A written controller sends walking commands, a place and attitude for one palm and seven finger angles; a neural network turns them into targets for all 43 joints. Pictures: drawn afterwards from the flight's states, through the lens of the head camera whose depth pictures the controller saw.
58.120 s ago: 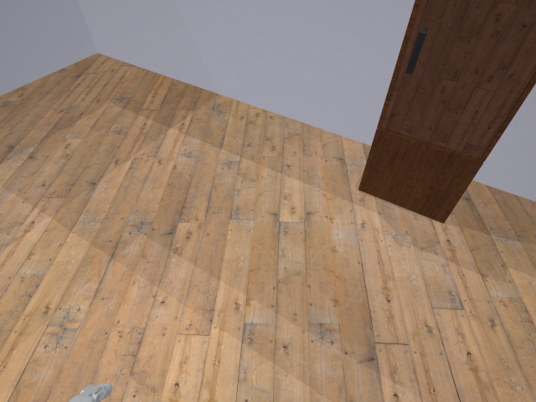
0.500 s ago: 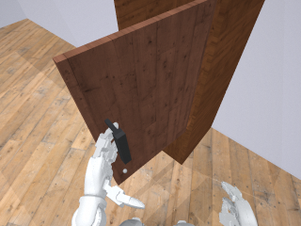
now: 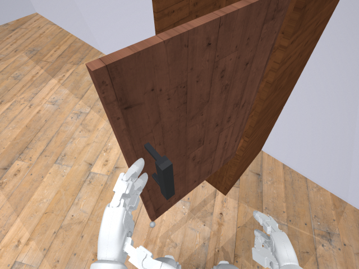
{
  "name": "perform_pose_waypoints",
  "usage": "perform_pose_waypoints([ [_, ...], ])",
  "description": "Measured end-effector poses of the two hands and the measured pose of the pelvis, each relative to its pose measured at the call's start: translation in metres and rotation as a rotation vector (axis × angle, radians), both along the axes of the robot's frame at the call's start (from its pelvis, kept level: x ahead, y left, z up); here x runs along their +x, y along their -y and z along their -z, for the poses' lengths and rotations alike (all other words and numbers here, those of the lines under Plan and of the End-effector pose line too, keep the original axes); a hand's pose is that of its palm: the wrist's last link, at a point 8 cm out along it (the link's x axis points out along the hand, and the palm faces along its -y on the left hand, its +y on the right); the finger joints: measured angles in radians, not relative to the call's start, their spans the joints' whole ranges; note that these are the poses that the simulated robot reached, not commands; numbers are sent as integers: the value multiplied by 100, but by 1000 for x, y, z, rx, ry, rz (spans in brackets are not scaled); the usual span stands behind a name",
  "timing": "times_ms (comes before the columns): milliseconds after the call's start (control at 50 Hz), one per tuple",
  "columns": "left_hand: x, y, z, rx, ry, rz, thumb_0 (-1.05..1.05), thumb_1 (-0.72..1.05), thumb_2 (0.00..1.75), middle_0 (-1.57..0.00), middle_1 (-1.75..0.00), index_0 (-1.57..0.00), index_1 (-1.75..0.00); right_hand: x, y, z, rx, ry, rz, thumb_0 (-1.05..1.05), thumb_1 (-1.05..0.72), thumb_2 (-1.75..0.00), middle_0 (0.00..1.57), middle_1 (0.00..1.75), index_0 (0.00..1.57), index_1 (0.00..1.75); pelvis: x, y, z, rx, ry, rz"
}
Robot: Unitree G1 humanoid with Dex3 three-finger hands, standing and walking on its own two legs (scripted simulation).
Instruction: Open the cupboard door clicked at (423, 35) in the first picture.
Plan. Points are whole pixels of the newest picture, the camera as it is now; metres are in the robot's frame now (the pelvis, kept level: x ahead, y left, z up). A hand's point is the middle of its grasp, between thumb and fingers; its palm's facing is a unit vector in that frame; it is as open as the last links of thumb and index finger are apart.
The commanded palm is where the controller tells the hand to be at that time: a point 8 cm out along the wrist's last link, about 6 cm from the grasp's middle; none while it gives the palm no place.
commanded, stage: slide the hand sideways off the handle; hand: left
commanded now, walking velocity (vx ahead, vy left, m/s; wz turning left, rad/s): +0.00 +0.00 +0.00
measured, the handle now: (159, 172) +0.30 +0.07 +0.08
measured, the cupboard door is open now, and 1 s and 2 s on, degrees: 81 81 81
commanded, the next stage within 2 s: draw the hand back to the body in 0.34 s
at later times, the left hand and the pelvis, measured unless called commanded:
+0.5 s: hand (134, 251) +0.15 +0.09 +0.08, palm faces +0.08 -1.00 -0.05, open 16.4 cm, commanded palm +0.12 +0.16 +0.09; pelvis -0.01 -0.05 -0.01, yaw +1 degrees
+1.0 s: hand (86, 227) +0.17 +0.16 +0.15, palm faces +0.12 -0.98 -0.19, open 16.0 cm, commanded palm +0.13 +0.21 +0.16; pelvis +0.01 -0.05 +0.03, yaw +1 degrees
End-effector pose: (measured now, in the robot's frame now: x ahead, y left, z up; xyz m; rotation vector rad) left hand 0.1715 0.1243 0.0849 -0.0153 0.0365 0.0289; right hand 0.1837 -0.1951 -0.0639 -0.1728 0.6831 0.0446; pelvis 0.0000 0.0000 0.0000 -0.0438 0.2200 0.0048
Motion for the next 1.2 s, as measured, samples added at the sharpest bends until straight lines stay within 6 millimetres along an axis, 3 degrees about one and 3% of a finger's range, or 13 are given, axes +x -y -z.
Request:
perform_pose_waypoints([
  [360, -40, -21, 0, 58, -38, -58, -2, -50, 30, -15, -30, -15, -31, 4, 55, -1, -53, 41, 54, 1, -90, -90, 21, 30, 20, 30, 0, 37, 5, 11, -11, -14],
  [500, -45, -22, 2, 66, -19, -49, -2, -50, 30, -15, -30, -15, -30, 3, 72, 0, -61, 70, 70, 1, -90, -90, 21, 30, 20, 30, -7, 53, 8, 15, -11, -19],
  [680, -36, -38, -33, 127, 46, -52, -2, -50, 30, -15, -30, -15, -30, -5, 85, -9, -38, 81, 119, 1, -90, -90, 21, 30, 20, 30, -5, 63, -4, 21, 33, -21],
  [780, -35, -52, -37, 105, 4, -64, -2, -50, 30, -15, -30, -15, -30, -7, 88, -19, -50, 86, 130, 1, -90, -90, 21, 30, 20, 30, -1, 62, -14, 19, 56, -23],
  [960, -33, -72, -64, 109, 50, -45, -2, -47, 31, -15, -30, -15, -30, 1, 79, -39, -72, 135, 128, 1, -90, -90, 20, 30, 20, 30, 5, 49, -28, 6, 93, -27],
  [1060, -29, -97, -79, 303, -16, -174, -2, -37, 35, -16, -30, -16, -30, 6, 62, -49, -83, 119, 136, 1, -90, -90, 20, 30, 20, 30, 8, 38, -40, 0, 126, -16],
  [1200, -26, -115, -90, 363, -59, -255, -1, -16, 44, -16, -30, -16, -30, 9, 31, -56, -76, 87, 102, 1, -90, -90, 21, 30, 20, 30, 16, 17, -54, 3, 165, -13],
])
